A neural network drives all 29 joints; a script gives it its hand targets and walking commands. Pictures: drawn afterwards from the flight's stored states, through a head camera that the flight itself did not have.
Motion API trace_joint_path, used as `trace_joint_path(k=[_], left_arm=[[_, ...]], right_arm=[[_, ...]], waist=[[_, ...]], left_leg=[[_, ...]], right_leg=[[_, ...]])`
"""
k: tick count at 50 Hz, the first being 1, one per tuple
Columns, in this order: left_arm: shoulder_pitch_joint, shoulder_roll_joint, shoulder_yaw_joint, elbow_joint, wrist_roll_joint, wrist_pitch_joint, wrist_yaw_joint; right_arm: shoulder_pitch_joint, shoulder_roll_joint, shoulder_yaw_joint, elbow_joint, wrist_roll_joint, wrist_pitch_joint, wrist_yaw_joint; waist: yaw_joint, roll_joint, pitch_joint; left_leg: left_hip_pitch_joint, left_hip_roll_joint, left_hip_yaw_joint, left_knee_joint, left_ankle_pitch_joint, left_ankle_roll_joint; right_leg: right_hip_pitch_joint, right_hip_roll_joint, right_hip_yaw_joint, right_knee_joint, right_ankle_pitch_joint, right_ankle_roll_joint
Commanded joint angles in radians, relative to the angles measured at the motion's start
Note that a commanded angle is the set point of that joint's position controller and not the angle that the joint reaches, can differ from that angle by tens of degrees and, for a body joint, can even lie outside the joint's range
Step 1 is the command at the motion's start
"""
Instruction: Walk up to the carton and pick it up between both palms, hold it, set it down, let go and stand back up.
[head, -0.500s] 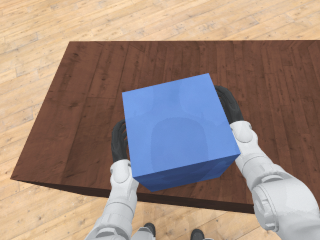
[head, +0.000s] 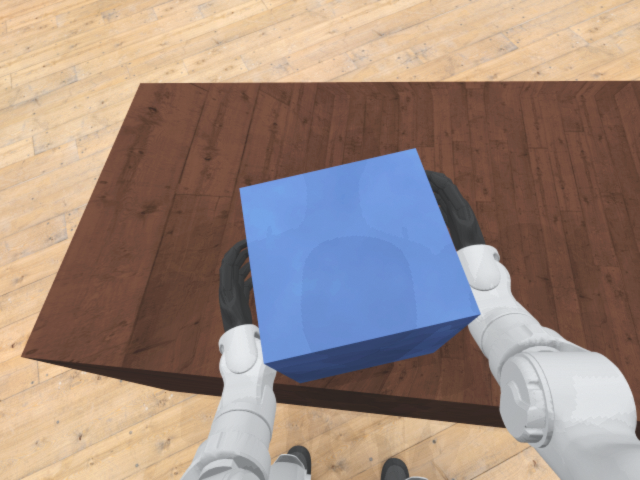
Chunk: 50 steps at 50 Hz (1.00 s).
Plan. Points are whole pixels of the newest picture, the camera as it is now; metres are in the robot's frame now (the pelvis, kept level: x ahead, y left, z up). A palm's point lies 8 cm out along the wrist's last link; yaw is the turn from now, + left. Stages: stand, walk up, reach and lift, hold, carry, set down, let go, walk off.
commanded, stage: reach and lift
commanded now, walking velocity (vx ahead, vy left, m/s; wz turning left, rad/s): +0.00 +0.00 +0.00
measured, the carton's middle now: (349, 281) +0.38 +0.05 -0.05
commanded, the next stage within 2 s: none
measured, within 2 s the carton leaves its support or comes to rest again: leaves its support in 0.70 s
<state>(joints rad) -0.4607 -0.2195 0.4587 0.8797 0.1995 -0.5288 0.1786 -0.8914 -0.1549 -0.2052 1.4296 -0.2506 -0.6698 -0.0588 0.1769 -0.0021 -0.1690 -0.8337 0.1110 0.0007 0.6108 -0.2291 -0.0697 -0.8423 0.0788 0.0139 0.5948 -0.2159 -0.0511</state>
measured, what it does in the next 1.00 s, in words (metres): stands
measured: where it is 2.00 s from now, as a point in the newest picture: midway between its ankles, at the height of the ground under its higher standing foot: outside the picture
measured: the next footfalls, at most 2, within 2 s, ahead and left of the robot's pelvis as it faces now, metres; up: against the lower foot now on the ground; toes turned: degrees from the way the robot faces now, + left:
none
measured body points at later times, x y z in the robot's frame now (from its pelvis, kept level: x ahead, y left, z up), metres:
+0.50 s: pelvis -0.02 +0.01 +0.00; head +0.12 +0.00 +0.43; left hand +0.30 +0.21 -0.04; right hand +0.44 -0.07 -0.01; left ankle +0.00 +0.17 -0.71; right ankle +0.01 -0.08 -0.71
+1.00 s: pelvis -0.02 +0.02 +0.00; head +0.06 +0.01 +0.45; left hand +0.31 +0.21 +0.00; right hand +0.43 -0.07 +0.05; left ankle +0.00 +0.17 -0.71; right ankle +0.01 -0.08 -0.71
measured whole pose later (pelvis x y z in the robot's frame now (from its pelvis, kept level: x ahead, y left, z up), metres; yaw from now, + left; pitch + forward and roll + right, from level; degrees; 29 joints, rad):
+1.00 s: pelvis -0.02 +0.02 +0.00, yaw +1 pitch +21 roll +0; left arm -0.45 -0.11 0.26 0.88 0.02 -0.35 0.22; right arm -0.84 -0.14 0.00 1.23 -0.08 -0.37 -0.10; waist 0.13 0.00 -0.22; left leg -0.76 0.09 0.00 0.60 -0.21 -0.07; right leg -0.76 0.05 0.01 0.59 -0.19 -0.03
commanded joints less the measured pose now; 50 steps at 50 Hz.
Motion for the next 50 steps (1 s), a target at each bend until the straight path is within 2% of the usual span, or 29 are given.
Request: trace_joint_path(k=[1,2,5,7,9,10,16,17,19,20,22,25,27,28,30,31,32,35,37,39,40,41,42,43,45,46,47,48,50], left_arm=[[-0.390,-0.430,-0.265,0.009,0.178,-0.073,-0.089],[-0.395,-0.439,-0.274,0.033,0.173,-0.069,-0.087],[-0.418,-0.424,-0.266,0.022,0.162,-0.071,-0.091],[-0.443,-0.423,-0.289,0.018,0.136,-0.066,-0.087],[-0.465,-0.422,-0.294,-0.002,0.129,-0.066,-0.077],[-0.515,-0.423,-0.326,-0.015,0.115,-0.063,-0.078],[-0.559,-0.427,-0.384,-0.026,0.064,-0.043,-0.061],[-0.542,-0.434,-0.383,-0.030,0.065,-0.039,-0.061],[-0.556,-0.443,-0.437,-0.069,0.033,-0.033,-0.055],[-0.580,-0.430,-0.441,-0.064,0.010,-0.037,-0.063],[-0.574,-0.421,-0.429,-0.063,0.008,-0.035,-0.060],[-0.601,-0.431,-0.485,-0.068,-0.026,-0.024,-0.065],[-0.592,-0.462,-0.517,-0.120,-0.036,-0.026,-0.048],[-0.568,-0.462,-0.526,-0.090,-0.045,-0.028,-0.063],[-0.613,-0.462,-0.533,-0.120,-0.057,-0.017,-0.054],[-0.565,-0.440,-0.545,-0.115,-0.079,-0.023,-0.073],[-0.631,-0.430,-0.553,-0.144,-0.085,-0.024,-0.075],[-0.620,-0.467,-0.601,-0.200,-0.103,-0.004,-0.062],[-0.633,-0.504,-0.660,-0.251,-0.127,0.002,-0.067],[-0.660,-0.499,-0.691,-0.280,-0.158,0.013,-0.066],[-0.659,-0.501,-0.672,-0.314,-0.157,0.015,-0.062],[-0.667,-0.501,-0.698,-0.333,-0.163,0.036,-0.059],[-0.676,-0.512,-0.712,-0.360,-0.176,0.036,-0.058],[-0.717,-0.496,-0.692,-0.355,-0.173,0.044,-0.064],[-0.758,-0.493,-0.710,-0.361,-0.185,0.064,-0.079],[-0.813,-0.506,-0.704,-0.374,-0.189,0.069,-0.080],[-0.802,-0.519,-0.749,-0.429,-0.213,0.086,-0.080],[-0.858,-0.531,-0.757,-0.464,-0.206,0.099,-0.070],[-0.850,-0.537,-0.781,-0.473,-0.214,0.133,-0.067]], right_arm=[[-0.322,0.580,0.138,0.032,-0.189,-0.111,0.085],[-0.313,0.574,0.141,0.052,-0.182,-0.111,0.079],[-0.309,0.580,0.149,0.078,-0.196,-0.105,0.078],[-0.300,0.572,0.159,0.079,-0.166,-0.093,0.079],[-0.323,0.564,0.158,0.064,-0.160,-0.086,0.084],[-0.323,0.564,0.133,0.056,-0.176,-0.083,0.087],[-0.329,0.559,0.113,0.061,-0.149,-0.037,0.098],[-0.328,0.579,0.136,0.032,-0.134,-0.032,0.096],[-0.338,0.575,0.163,-0.031,-0.121,-0.027,0.095],[-0.326,0.617,0.179,-0.039,-0.110,-0.013,0.089],[-0.352,0.625,0.207,-0.067,-0.095,-0.007,0.097],[-0.361,0.626,0.208,-0.090,-0.089,0.006,0.094],[-0.369,0.625,0.225,-0.094,-0.064,0.009,0.099],[-0.304,0.652,0.240,-0.089,-0.058,0.020,0.096],[-0.378,0.658,0.277,-0.127,-0.030,0.038,0.103],[-0.322,0.682,0.304,-0.193,-0.007,0.042,0.090],[-0.310,0.700,0.301,-0.176,-0.013,0.047,0.082],[-0.367,0.694,0.337,-0.234,0.020,0.081,0.088],[-0.313,0.712,0.360,-0.281,0.051,0.103,0.073],[-0.306,0.739,0.394,-0.330,0.085,0.124,0.063],[-0.311,0.752,0.427,-0.346,0.108,0.142,0.069],[-0.332,0.741,0.444,-0.405,0.136,0.156,0.063],[-0.309,0.738,0.445,-0.408,0.127,0.170,0.066],[-0.326,0.759,0.455,-0.437,0.141,0.187,0.061],[-0.315,0.805,0.460,-0.483,0.158,0.221,0.042],[-0.346,0.822,0.466,-0.487,0.166,0.243,0.049],[-0.270,0.838,0.477,-0.504,0.176,0.266,0.041],[-0.296,0.833,0.471,-0.469,0.197,0.287,0.054],[-0.332,0.842,0.500,-0.543,0.233,0.326,0.056]], waist=[[-0.012,-0.084,-0.700],[-0.027,-0.094,-0.694],[-0.003,-0.096,-0.678],[-0.022,-0.088,-0.669],[0.014,-0.079,-0.677],[-0.031,-0.060,-0.714],[-0.032,-0.051,-0.700],[-0.013,-0.043,-0.719],[-0.027,-0.025,-0.758],[-0.040,-0.062,-0.747],[-0.021,-0.082,-0.782],[-0.071,-0.081,-0.819],[-0.054,-0.055,-0.867],[-0.072,-0.079,-0.859],[-0.045,-0.074,-0.883],[-0.050,-0.116,-0.901],[-0.074,-0.078,-0.881],[-0.074,-0.088,-0.943],[-0.119,-0.051,-0.946],[-0.132,-0.048,-0.972],[-0.096,-0.050,-0.980],[-0.111,-0.040,-0.981],[-0.137,-0.047,-0.982],[-0.121,-0.046,-0.940],[-0.157,-0.041,-0.931],[-0.129,-0.048,-0.865],[-0.163,-0.020,-0.878],[-0.152,0.030,-0.827],[-0.146,0.013,-0.820]], left_leg=[[0.159,-0.113,0.094,-0.058,0.420,0.046],[0.171,-0.114,0.092,-0.072,0.410,0.048],[0.169,-0.117,0.091,-0.068,0.373,0.052],[0.183,-0.113,0.085,-0.073,0.369,0.056],[0.178,-0.115,0.093,-0.069,0.374,0.053],[0.202,-0.115,0.101,-0.059,0.353,0.049],[0.258,-0.114,0.097,-0.070,0.306,0.046],[0.267,-0.112,0.098,-0.054,0.339,0.049],[0.303,-0.114,0.085,-0.062,0.346,0.040],[0.303,-0.119,0.092,-0.055,0.335,0.049],[0.264,-0.120,0.089,-0.054,0.331,0.056],[0.278,-0.128,0.091,-0.046,0.323,0.049],[0.265,-0.124,0.076,-0.035,0.373,0.043],[0.284,-0.131,0.075,-0.027,0.380,0.045],[0.221,-0.130,0.073,-0.032,0.361,0.051],[0.222,-0.135,0.080,-0.031,0.349,0.063],[0.221,-0.145,0.075,-0.042,0.345,0.057],[0.203,-0.135,0.059,-0.032,0.394,0.049],[0.301,-0.147,0.042,-0.027,0.445,0.029],[0.316,-0.150,0.038,-0.020,0.450,0.027],[0.317,-0.146,0.039,-0.014,0.478,0.032],[0.341,-0.152,0.034,-0.011,0.495,0.025],[0.333,-0.152,0.022,-0.016,0.473,0.024],[0.340,-0.153,0.028,-0.027,0.436,0.030],[0.360,-0.162,0.030,-0.037,0.412,0.028],[0.376,-0.157,0.033,-0.054,0.387,0.031],[0.438,-0.159,0.025,-0.055,0.422,0.023],[0.473,-0.152,0.021,-0.066,0.414,0.011],[0.496,-0.143,0.013,-0.071,0.401,0.010]], right_leg=[[0.571,-0.010,-0.096,-0.018,0.607,0.064],[0.587,-0.004,-0.094,-0.028,0.614,0.058],[0.583,-0.016,-0.090,-0.037,0.537,0.060],[0.598,-0.009,-0.085,-0.033,0.549,0.060],[0.577,-0.006,-0.078,-0.046,0.482,0.050],[0.545,0.000,-0.085,-0.059,0.419,0.037],[0.504,0.013,-0.089,-0.087,0.285,0.024],[0.501,0.006,-0.078,-0.078,0.320,0.024],[0.496,0.011,-0.081,-0.080,0.352,0.020],[0.534,0.012,-0.074,-0.090,0.358,0.031],[0.552,0.010,-0.071,-0.071,0.364,0.033],[0.547,0.011,-0.080,-0.079,0.372,0.038],[0.561,0.013,-0.075,-0.051,0.433,0.034],[0.585,0.013,-0.067,-0.056,0.464,0.034],[0.590,0.005,-0.070,-0.025,0.457,0.048],[0.648,-0.010,-0.050,-0.033,0.494,0.062],[0.677,-0.017,-0.043,-0.038,0.521,0.059],[0.692,-0.004,-0.059,-0.010,0.551,0.065],[0.686,0.008,-0.062,-0.029,0.596,0.056],[0.692,0.005,-0.059,-0.037,0.603,0.062],[0.711,0.003,-0.050,-0.028,0.619,0.066],[0.720,0.009,-0.050,-0.031,0.625,0.066],[0.715,0.006,-0.052,-0.026,0.608,0.068],[0.724,-0.004,-0.037,-0.041,0.559,0.072],[0.751,-0.014,-0.026,-0.065,0.539,0.083],[0.737,-0.013,-0.024,-0.074,0.461,0.084],[0.747,-0.009,-0.022,-0.085,0.504,0.074],[0.696,-0.003,-0.035,-0.094,0.434,0.067],[0.698,0.002,-0.039,-0.103,0.402,0.065]])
